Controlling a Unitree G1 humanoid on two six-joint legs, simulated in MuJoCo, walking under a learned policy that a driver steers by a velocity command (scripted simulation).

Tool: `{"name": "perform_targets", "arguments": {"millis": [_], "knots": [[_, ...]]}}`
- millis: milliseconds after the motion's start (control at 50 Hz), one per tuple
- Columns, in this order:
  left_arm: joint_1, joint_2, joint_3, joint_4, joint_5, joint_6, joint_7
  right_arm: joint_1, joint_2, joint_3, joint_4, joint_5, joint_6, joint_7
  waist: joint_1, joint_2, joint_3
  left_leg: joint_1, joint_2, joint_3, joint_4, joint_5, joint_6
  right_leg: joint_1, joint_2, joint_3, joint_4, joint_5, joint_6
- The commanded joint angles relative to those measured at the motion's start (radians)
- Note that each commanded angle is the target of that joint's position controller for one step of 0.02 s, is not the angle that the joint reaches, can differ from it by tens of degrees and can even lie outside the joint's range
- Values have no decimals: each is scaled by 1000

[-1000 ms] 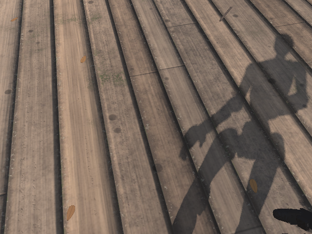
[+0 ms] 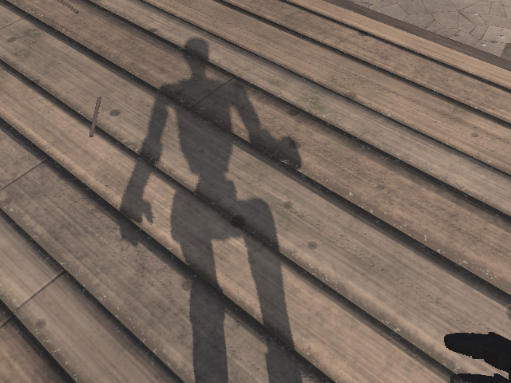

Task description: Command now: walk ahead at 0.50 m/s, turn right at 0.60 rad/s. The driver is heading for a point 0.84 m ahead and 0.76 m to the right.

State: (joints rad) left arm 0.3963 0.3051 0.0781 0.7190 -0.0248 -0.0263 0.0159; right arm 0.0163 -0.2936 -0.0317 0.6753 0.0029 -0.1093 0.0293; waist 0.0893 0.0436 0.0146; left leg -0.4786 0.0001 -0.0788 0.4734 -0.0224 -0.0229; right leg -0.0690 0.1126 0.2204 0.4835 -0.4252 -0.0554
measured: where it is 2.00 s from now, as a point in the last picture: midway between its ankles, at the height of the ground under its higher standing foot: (454, 212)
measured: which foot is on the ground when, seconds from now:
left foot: up 0.00-0.00, down 0.02-0.52, up 0.54-1.00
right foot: down 0.00-0.02, up 0.04-0.50, down 0.52-1.00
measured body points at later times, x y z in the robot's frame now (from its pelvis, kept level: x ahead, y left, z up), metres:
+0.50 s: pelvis +0.26 -0.03 +0.00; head +0.29 -0.06 +0.44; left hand +0.56 +0.11 -0.07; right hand +0.18 -0.32 -0.13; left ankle +0.14 +0.13 -0.73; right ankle +0.36 -0.18 -0.71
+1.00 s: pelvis +0.52 -0.14 +0.01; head +0.55 -0.16 +0.46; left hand +0.66 +0.12 -0.11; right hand +0.63 -0.44 -0.09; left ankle +0.75 -0.09 -0.70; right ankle +0.36 -0.17 -0.73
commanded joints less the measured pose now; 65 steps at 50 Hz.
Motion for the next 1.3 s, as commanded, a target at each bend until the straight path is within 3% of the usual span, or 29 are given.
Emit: {"name": "perform_targets", "arguments": {"millis": [20,40,60,80,120,180,220,340,440,480,520,540,560,580,600,620,660,740,840,960,1020,1060,1080,1100,1120,1140,1180,1240,1300], "knots": [[-44,51,3,-74,15,-9,-1,237,-203,-79,-23,-19,-24,-17,-178,-78,-194,495,161,-123,-8,-84,108,-209,-134,111,290,273,-57],[84,-3,-15,-100,-13,-16,-1,340,-281,-101,11,-30,-10,-16,-137,244,-338,827,389,-572,-99,-339,269,-553,4,-36,624,-124,18],[84,91,-2,-83,-20,-18,3,336,-201,-85,5,-3,-4,-8,-150,211,-295,816,422,-724,-166,-571,269,-692,-70,-22,777,-156,34],[-19,152,16,-88,-16,-13,3,294,-141,-69,-5,0,2,-13,-174,114,-166,704,381,-580,-184,-560,226,-730,-106,-34,823,-64,43],[-116,141,20,-110,5,-9,2,215,-100,-54,-2,-14,13,-18,-148,34,-36,496,302,-342,-211,-306,194,-687,-166,-75,769,54,53],[-109,80,15,-115,-8,5,-10,199,-78,-49,19,-12,4,-23,-112,81,-5,384,251,-159,-278,-156,191,-609,-211,-107,688,104,52],[-147,54,7,-134,-1,12,-13,209,-104,-59,38,-6,-3,-24,-112,58,13,375,266,-95,-311,-82,212,-637,-224,-115,621,140,60],[-280,29,-8,-162,2,-3,-43,224,-155,-72,74,-3,10,-30,-149,23,35,417,243,125,-328,75,187,-607,-218,-177,318,414,58],[-386,40,-6,-208,-1,-2,-71,277,-202,-86,109,22,35,-32,-163,21,70,520,280,211,-283,192,153,-558,-185,-246,163,367,8],[-339,77,13,-209,7,4,-72,273,-234,-96,108,33,48,-37,-115,50,20,561,281,251,-149,525,133,-448,-123,-300,145,262,-34],[-74,154,62,-138,7,11,-57,275,-217,-86,111,36,58,-43,37,18,-125,431,237,296,204,633,93,-42,-46,-313,59,306,-102],[70,231,85,-103,1,21,-34,309,-136,-53,94,-7,52,-41,69,-152,-222,153,182,298,529,121,52,271,-223,-48,59,330,-164],[15,306,79,-127,-2,6,-36,387,-43,-16,44,-19,26,-27,-50,-326,-354,-188,-7,148,821,-589,9,472,-449,525,-97,73,-343],[29,202,54,-128,2,-11,-44,271,-153,-41,53,26,2,-17,33,-170,-350,-276,29,7,891,-540,18,441,-459,534,-187,6,-313],[-10,174,41,-114,9,-24,-46,198,-171,-46,24,51,-11,-12,24,-158,-200,-332,67,23,862,-449,36,323,-428,382,-195,90,-271],[-72,149,32,-112,9,-32,-46,184,-155,-41,32,36,-16,-20,-16,-87,-129,-290,113,25,789,-364,41,185,-384,263,-195,200,-237],[-162,95,11,-122,29,-39,-43,219,-151,-47,55,10,-3,-22,-86,-106,-76,-166,159,15,693,-270,29,-1,-323,125,-235,382,-210],[-152,110,13,-83,25,-61,-32,209,-102,-39,61,-3,33,-23,-104,-84,-30,-156,157,35,560,-154,-19,-97,-298,3,-314,517,-222],[-90,123,11,-26,21,-56,-14,51,-60,-23,23,0,23,-11,-45,-91,25,-156,116,58,232,137,-28,-83,-247,-106,-333,489,-164],[8,142,18,55,9,-38,-9,-82,-65,-17,-28,8,7,22,-5,-94,73,-200,75,57,51,107,28,97,-333,-73,-270,499,-153],[6,158,25,73,7,-23,-2,-23,-95,-29,-24,2,1,27,-54,-122,31,-84,34,76,18,-23,71,156,-346,-46,-166,726,-122],[-26,143,13,64,17,-14,0,228,-169,-65,36,-4,-3,10,-188,-114,-149,321,33,87,23,23,129,42,-261,-92,130,878,-76],[49,59,-13,36,27,-23,-4,373,-254,-85,51,-27,-3,0,-199,35,-329,738,274,-215,61,-6,237,-291,-148,-131,486,543,-18],[135,8,-30,57,12,-40,-8,429,-232,-83,77,-15,5,6,-183,240,-457,924,421,-595,-80,-215,325,-534,-30,-85,733,-160,20],[39,121,-3,53,-13,-46,-11,404,-150,-60,73,1,9,1,-216,130,-333,841,391,-550,-140,-365,275,-632,-85,-29,821,-140,17],[-51,145,7,23,-22,-48,-11,328,-125,-52,68,2,13,-6,-201,78,-182,689,368,-406,-173,-358,234,-671,-134,-69,810,-46,17],[-98,119,11,18,-5,-40,-6,220,-78,-39,65,-14,9,-10,-140,36,-44,441,295,-213,-246,-204,204,-596,-204,-94,717,88,23],[-42,54,8,38,-9,-3,-2,175,-65,-40,81,-16,-10,-7,-89,57,-12,317,266,-55,-324,-81,209,-515,-236,-103,670,144,37],[-102,40,7,8,2,10,0,178,-98,-53,105,-18,-15,-14,-87,32,25,321,262,56,-352,28,215,-593,-249,-98,570,260,53]]}}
